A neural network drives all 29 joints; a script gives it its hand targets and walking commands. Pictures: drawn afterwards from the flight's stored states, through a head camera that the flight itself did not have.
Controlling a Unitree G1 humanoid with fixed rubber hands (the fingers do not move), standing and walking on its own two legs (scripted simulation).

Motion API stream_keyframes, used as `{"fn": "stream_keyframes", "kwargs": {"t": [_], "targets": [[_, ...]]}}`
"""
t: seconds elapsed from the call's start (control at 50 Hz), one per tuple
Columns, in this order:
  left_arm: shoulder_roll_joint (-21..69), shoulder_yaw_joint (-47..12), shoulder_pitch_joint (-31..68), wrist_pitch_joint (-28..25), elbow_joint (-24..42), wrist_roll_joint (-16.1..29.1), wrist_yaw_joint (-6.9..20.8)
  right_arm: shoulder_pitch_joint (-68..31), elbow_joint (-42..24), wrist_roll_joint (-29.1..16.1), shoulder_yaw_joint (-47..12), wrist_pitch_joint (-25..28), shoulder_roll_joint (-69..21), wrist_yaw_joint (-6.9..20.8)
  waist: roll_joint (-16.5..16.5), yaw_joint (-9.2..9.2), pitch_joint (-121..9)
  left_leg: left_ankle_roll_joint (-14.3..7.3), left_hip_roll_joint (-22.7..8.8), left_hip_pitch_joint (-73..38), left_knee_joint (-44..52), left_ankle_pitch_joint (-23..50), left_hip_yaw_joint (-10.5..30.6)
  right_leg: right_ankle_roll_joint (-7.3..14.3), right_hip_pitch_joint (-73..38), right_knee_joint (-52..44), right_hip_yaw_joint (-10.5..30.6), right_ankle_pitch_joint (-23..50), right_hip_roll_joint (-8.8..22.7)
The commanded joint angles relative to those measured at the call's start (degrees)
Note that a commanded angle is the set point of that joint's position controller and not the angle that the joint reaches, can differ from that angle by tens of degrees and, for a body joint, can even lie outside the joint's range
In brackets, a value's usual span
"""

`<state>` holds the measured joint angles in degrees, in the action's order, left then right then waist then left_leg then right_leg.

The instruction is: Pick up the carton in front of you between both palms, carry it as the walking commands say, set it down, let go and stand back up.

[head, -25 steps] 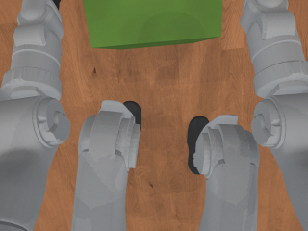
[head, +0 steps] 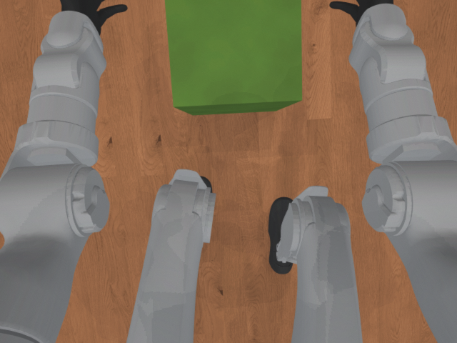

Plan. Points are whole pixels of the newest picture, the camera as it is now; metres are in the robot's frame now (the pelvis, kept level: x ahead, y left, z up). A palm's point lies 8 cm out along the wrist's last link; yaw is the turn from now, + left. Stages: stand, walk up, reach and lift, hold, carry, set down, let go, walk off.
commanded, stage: set down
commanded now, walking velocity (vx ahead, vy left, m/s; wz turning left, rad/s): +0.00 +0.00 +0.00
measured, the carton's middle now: (233, 58) +0.53 +0.07 -0.32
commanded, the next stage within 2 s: let go in 0.62 s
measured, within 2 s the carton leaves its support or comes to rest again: neither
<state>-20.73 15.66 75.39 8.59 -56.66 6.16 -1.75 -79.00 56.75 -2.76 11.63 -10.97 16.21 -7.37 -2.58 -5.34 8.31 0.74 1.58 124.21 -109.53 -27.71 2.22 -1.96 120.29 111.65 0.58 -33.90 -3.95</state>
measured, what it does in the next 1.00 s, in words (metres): rises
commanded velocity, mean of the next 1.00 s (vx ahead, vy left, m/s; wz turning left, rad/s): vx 0.00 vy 0.00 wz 0.00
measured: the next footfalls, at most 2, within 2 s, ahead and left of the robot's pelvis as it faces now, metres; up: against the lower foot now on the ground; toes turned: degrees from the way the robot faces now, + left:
none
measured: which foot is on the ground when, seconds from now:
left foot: down 0.00-1.00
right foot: down 0.00-1.00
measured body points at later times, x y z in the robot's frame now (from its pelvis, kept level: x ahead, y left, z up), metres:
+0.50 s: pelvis +0.02 +0.01 +0.13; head +0.34 +0.04 +0.44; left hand +0.53 +0.29 +0.02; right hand +0.59 -0.11 +0.02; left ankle +0.12 +0.12 -0.41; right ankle +0.10 -0.12 -0.41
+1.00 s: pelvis +0.08 +0.02 +0.26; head +0.35 +0.04 +0.62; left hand +0.46 +0.28 +0.13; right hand +0.50 -0.15 +0.13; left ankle +0.12 +0.12 -0.41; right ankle +0.10 -0.12 -0.41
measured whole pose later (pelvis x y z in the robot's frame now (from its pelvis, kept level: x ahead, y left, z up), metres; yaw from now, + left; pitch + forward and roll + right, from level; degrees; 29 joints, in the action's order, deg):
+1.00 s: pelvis +0.08 +0.02 +0.26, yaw +1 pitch +38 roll -2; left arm -14.4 13.6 35.3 5.7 -37.7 -3.0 5.7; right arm -37.0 36.8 4.8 12.3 -6.8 9.3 -3.8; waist -0.6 -3.3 -2.3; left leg -1.2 1.8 72.3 -49.3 -15.0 1.9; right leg -2.3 68.7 49.2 3.9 -18.6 -2.1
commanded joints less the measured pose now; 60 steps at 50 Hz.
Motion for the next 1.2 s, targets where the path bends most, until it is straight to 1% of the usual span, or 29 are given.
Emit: {"fn": "stream_keyframes", "kwargs": {"t": [0.0,0.04,0.06,0.1,0.12,0.14,0.2,0.24,0.28,0.3,0.32,0.36,0.44,0.46,0.54,0.56,0.58,0.6,0.68,0.74,0.76,0.8,0.84,0.92,1.04,1.06,1.12,1.14,1.18], "targets": [[-9.81,0.93,13.62,-0.97,7.62,-0.33,0.11,-13.11,-8.97,-0.02,0.61,1.01,5.22,0.37,3.30,-2.43,-65.05,1.37,0.51,-43.45,11.91,15.78,-5.69,0.06,-22.05,-12.31,-5.70,10.31,-2.66],[-7.26,2.66,10.84,-0.22,7.56,-1.47,0.29,-13.56,-8.00,0.35,1.13,0.45,5.37,0.79,0.82,-5.03,-64.74,0.93,1.13,-45.54,15.25,15.04,-5.98,0.07,-23.50,-15.56,-5.95,6.26,-2.06],[-8.55,1.36,11.22,0.48,9.33,-1.43,0.53,-13.14,-9.07,1.59,1.56,-0.30,6.88,0.65,0.17,-1.30,-63.90,1.50,0.50,-42.71,15.66,16.13,-5.37,-0.18,-26.24,-17.32,-5.55,9.72,-1.93],[-7.91,0.01,9.84,-0.04,11.13,-1.25,1.54,-9.85,-11.57,1.89,2.61,0.19,6.41,0.39,2.50,-2.27,-72.29,1.34,1.18,-48.45,14.74,23.05,-6.23,-0.13,-26.44,-17.10,-5.72,15.18,-2.37],[-7.66,2.26,10.54,0.67,11.86,1.78,1.32,-11.02,-12.21,0.34,-2.59,-0.26,4.38,0.78,-5.19,-1.59,-73.95,0.71,1.31,-48.18,17.49,26.37,-5.52,-0.45,-31.17,-17.88,-6.17,17.74,-2.79],[-7.62,1.53,7.60,0.57,9.83,0.13,1.74,-11.92,-8.75,-0.35,-0.11,-0.71,4.17,0.71,0.84,-5.49,-70.70,1.50,1.56,-45.79,19.06,23.65,-6.84,-0.29,-31.17,-18.36,-5.78,15.05,-3.08],[-7.65,1.99,8.93,0.83,16.65,-1.16,1.61,-8.54,-13.65,0.41,1.19,-1.02,5.58,0.94,2.67,-2.19,-76.13,2.06,1.16,-52.73,21.22,27.11,-5.69,-0.18,-31.64,-22.06,-5.94,17.67,-2.90],[-9.05,1.62,8.32,1.49,14.14,-1.33,1.64,-8.06,-11.73,1.84,2.52,-1.21,6.57,1.48,1.30,-0.24,-74.73,1.80,1.73,-50.45,24.33,24.99,-5.89,-0.06,-35.88,-23.69,-5.40,19.38,-3.15],[-7.03,3.85,4.86,1.51,12.93,-1.55,2.16,-8.78,-15.09,1.49,1.36,-1.00,5.91,1.29,-1.89,-3.47,-75.30,1.08,1.86,-54.97,24.95,27.25,-5.91,-0.72,-33.89,-26.73,-5.38,18.84,-3.09],[-8.59,2.33,6.22,1.40,16.21,-1.48,2.53,-6.03,-13.98,2.26,3.93,-0.64,6.40,1.85,2.36,-0.37,-76.99,2.00,1.78,-55.27,26.83,29.46,-5.50,-0.09,-35.73,-26.09,-5.84,20.55,-3.09],[-6.38,3.95,4.29,1.69,15.12,-2.59,3.17,-6.12,-17.40,0.81,1.03,-0.83,3.88,1.48,0.29,-3.28,-77.74,0.70,1.60,-57.25,26.29,31.27,-5.67,-0.69,-35.91,-29.22,-4.34,21.61,-3.07],[-9.24,4.27,7.04,1.67,18.37,-2.96,3.30,-4.66,-15.57,2.47,4.32,-0.88,3.11,1.60,1.96,-0.62,-75.25,1.02,1.82,-60.47,30.02,29.81,-4.22,-0.42,-33.67,-30.70,-5.67,18.95,-3.27],[-7.82,4.97,5.51,1.85,14.48,-5.32,3.05,-8.09,-16.12,0.84,1.91,-0.94,4.43,2.70,3.22,-4.37,-72.80,1.02,1.72,-63.39,34.40,27.01,-5.59,-0.23,-36.31,-36.30,-4.72,16.59,-2.32],[-7.74,6.88,6.05,1.63,15.94,-4.78,3.28,-7.68,-17.64,2.21,1.07,-0.82,5.45,2.53,-2.06,-2.60,-72.41,0.64,1.27,-62.10,34.02,25.61,-4.90,-0.54,-38.84,-37.55,-3.64,16.96,-1.94],[-7.69,4.79,6.20,1.91,14.90,-4.49,4.64,-7.44,-15.73,2.79,2.16,-1.12,3.09,2.86,-0.23,-1.76,-70.24,0.96,1.71,-63.15,39.85,23.43,-4.88,-0.90,-45.62,-41.16,-3.89,17.15,-1.59],[-3.83,4.57,3.51,1.90,13.05,-5.41,4.64,-3.79,-12.66,3.98,5.33,-0.97,5.59,3.00,4.90,-0.71,-69.84,1.51,1.30,-68.89,41.30,28.51,-5.39,-0.83,-43.83,-43.86,-4.00,19.61,-1.57],[-3.85,5.01,3.16,1.25,15.54,-3.76,4.41,-3.87,-13.29,5.04,3.67,-0.44,5.47,3.67,-1.92,-1.64,-68.71,0.79,1.24,-71.79,42.82,28.87,-3.46,-1.46,-42.70,-45.09,-5.13,18.16,-1.18],[-4.36,5.60,2.00,1.38,12.37,-5.74,4.11,-3.80,-13.09,5.66,4.40,0.12,3.88,3.67,-0.18,0.85,-70.33,1.43,1.70,-71.01,43.39,29.78,-4.59,-0.95,-48.14,-45.71,-3.80,22.34,-2.21],[-3.98,5.87,-2.15,-0.08,17.39,-7.66,4.33,-0.71,-13.60,7.02,6.45,0.60,2.80,3.78,0.22,-1.56,-70.61,0.83,1.82,-75.27,48.68,32.72,-4.03,-0.90,-52.84,-50.35,-3.71,24.25,-1.77],[-3.01,4.55,-8.09,0.30,17.30,-9.33,5.41,13.76,-13.41,10.06,5.88,0.69,1.71,3.90,1.24,2.72,-72.58,1.04,1.69,-83.33,51.44,35.60,-4.17,-0.92,-57.82,-54.25,-4.00,26.87,-1.59],[-2.86,4.45,-13.24,-0.27,18.35,-11.44,5.67,16.24,-15.52,8.82,4.22,0.72,-0.47,3.44,4.24,-1.48,-68.21,0.34,1.38,-82.89,52.56,35.85,-4.19,-0.44,-58.22,-56.54,-1.64,27.44,-1.21],[-1.17,2.93,-19.00,-1.62,21.00,-10.04,6.36,19.84,-20.68,9.50,3.71,1.96,-1.06,2.87,2.72,0.38,-66.88,0.54,1.23,-84.49,55.09,41.95,-3.32,-0.71,-61.96,-58.59,-1.49,33.72,-0.87],[-3.15,2.33,-21.94,-2.83,23.55,-10.88,7.07,21.19,-24.68,8.58,3.09,2.69,0.59,2.65,3.53,-2.05,-67.02,-0.47,1.39,-88.85,55.21,43.23,-3.13,-0.91,-62.41,-60.14,-0.58,34.05,-0.59],[3.36,-2.65,-31.67,-3.40,24.64,-8.03,7.51,32.72,-25.70,7.72,0.35,5.02,-1.67,3.24,3.74,1.90,-62.63,0.51,-0.20,-95.21,58.68,50.20,-0.67,0.14,-66.67,-63.98,-0.68,37.33,-0.77],[3.16,-4.41,-47.57,-6.13,24.83,-6.99,7.64,49.55,-25.48,7.26,-0.46,7.66,-3.52,4.97,2.94,0.69,-52.76,0.15,-1.58,-105.42,63.74,47.86,0.97,-0.50,-64.79,-69.20,-1.62,30.68,-0.23],[1.79,-2.49,-48.81,-6.59,24.33,-7.84,7.51,49.81,-27.74,7.48,-0.51,8.63,-3.06,5.00,1.89,4.00,-50.63,-0.16,-1.47,-103.34,65.47,49.10,1.72,0.14,-67.66,-71.41,-0.54,34.45,-0.12],[1.60,-4.90,-52.81,-8.94,28.31,-5.38,6.93,54.50,-28.08,6.69,-1.16,9.84,-4.34,5.49,2.83,0.64,-50.64,-0.27,-0.64,-102.52,67.21,50.01,0.91,0.60,-76.52,-71.82,0.16,37.97,1.01],[3.89,-6.79,-60.09,-8.98,25.93,-5.79,6.78,61.64,-26.69,7.03,-0.93,10.42,-3.13,5.52,2.84,5.21,-50.74,-0.21,-1.35,-106.12,67.48,50.65,2.26,-0.31,-75.50,-72.93,0.34,38.93,0.30],[4.37,-7.16,-61.66,-10.20,30.34,-5.32,6.35,61.24,-29.85,5.50,-3.88,11.07,-3.56,6.17,6.93,-0.04,-47.67,0.71,-0.31,-105.89,70.17,47.14,0.76,0.75,-81.47,-74.64,0.86,34.94,1.28]]}}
